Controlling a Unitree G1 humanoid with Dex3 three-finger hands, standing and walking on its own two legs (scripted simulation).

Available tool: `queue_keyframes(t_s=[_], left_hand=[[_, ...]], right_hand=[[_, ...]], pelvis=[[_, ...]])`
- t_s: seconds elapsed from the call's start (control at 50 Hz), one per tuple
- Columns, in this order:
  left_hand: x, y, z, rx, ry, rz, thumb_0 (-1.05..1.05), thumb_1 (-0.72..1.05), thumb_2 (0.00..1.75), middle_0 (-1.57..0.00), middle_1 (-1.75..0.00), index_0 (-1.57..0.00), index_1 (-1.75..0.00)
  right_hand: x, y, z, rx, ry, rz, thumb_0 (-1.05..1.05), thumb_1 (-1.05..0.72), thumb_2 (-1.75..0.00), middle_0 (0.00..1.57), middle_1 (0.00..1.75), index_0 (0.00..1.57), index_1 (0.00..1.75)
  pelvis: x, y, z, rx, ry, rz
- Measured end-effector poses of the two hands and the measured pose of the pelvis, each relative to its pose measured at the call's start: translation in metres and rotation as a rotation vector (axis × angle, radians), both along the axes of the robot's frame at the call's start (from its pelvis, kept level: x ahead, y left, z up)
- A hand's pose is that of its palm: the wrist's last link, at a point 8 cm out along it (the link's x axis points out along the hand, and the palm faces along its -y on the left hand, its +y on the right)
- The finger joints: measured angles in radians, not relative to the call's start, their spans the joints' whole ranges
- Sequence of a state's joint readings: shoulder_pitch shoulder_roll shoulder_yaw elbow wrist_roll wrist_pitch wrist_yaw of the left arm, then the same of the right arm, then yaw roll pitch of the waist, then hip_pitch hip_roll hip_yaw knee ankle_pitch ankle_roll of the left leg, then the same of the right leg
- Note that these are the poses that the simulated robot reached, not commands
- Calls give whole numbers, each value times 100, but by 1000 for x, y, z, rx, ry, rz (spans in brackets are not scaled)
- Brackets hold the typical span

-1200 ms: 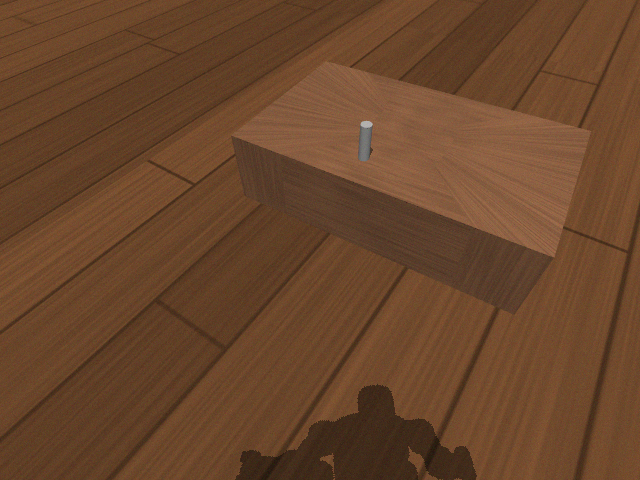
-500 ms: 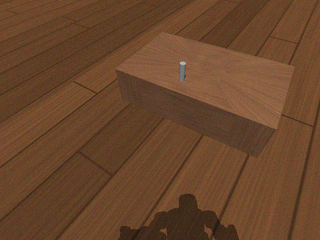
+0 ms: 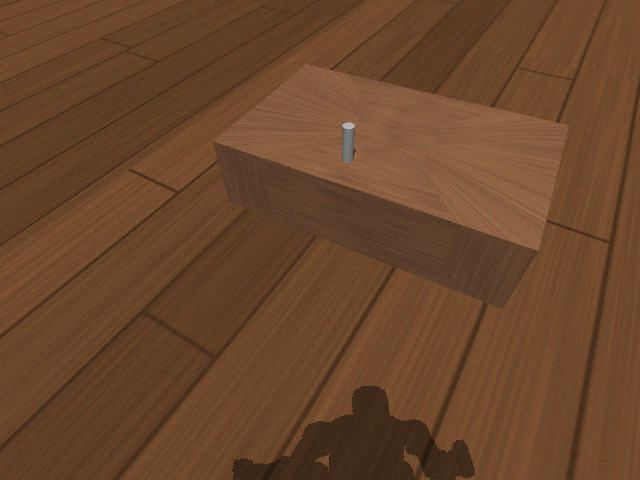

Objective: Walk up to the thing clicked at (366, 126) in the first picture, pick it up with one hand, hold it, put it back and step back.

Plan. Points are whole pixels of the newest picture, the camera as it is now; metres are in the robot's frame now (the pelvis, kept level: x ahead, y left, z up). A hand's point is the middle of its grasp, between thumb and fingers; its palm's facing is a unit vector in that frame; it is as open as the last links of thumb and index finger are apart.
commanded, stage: walk up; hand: left
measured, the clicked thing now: (348, 143) +1.27 -0.07 -0.38
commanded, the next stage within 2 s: none
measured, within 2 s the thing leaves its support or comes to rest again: neither
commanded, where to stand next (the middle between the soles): +0.78 -0.01 m, yaw -31 degrees
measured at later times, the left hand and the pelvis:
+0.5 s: hand (188, 441) +0.21 +0.21 -0.13, palm faces -0.19 -0.89 -0.42, open 7.4 cm; pelvis +0.15 -0.06 -0.01, yaw -14 degrees
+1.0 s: hand (226, 252) +0.56 +0.21 -0.13, palm faces -0.40 -0.80 -0.44, open 7.4 cm; pelvis +0.38 -0.02 -0.01, yaw -22 degrees
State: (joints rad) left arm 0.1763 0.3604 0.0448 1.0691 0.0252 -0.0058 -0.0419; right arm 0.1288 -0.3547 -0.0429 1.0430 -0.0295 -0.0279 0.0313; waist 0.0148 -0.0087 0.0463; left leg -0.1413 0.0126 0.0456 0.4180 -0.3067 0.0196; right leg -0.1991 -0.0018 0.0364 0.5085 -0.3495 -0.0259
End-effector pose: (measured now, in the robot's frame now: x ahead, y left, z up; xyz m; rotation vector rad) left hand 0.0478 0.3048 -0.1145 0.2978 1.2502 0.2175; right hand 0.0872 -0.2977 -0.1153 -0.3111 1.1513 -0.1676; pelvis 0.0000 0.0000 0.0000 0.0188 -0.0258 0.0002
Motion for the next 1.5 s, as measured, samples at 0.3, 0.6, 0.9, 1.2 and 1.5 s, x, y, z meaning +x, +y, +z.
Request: queue_keyframes(t_s=[0.3,0.6,0.9,1.2,1.5], left_hand=[[110,-31,21,127,-102,-167,1,90,90,-20,-30,-20,-30],[225,-40,17,86,-41,-270,1,90,90,-21,-30,-21,-30],[462,-32,12,68,-126,-463,1,90,90,-20,-30,-20,-30],[590,-58,26,133,-229,-510,0,90,90,-20,-30,-20,-30],[702,30,-12,189,-73,-517,1,90,90,-21,-30,-20,-30]], right_hand=[[5,-95,-27,-23,26,-155,1,-91,-89,21,30,20,30],[128,-81,-4,-3,-52,-185,1,-91,-89,21,30,20,30],[222,-34,15,-31,-103,-326,0,-91,-89,21,30,20,30],[282,-39,-31,26,24,-385,1,-91,-89,21,30,20,30],[398,-9,-10,-102,-71,-438,0,-91,-89,21,30,20,30]], pelvis=[[68,-56,-24,-20,-35,-155],[196,-47,-15,-56,-8,-263],[337,-14,-10,-18,-7,-353],[444,-26,-27,-46,-15,-404],[568,32,-45,-23,-12,-464]])
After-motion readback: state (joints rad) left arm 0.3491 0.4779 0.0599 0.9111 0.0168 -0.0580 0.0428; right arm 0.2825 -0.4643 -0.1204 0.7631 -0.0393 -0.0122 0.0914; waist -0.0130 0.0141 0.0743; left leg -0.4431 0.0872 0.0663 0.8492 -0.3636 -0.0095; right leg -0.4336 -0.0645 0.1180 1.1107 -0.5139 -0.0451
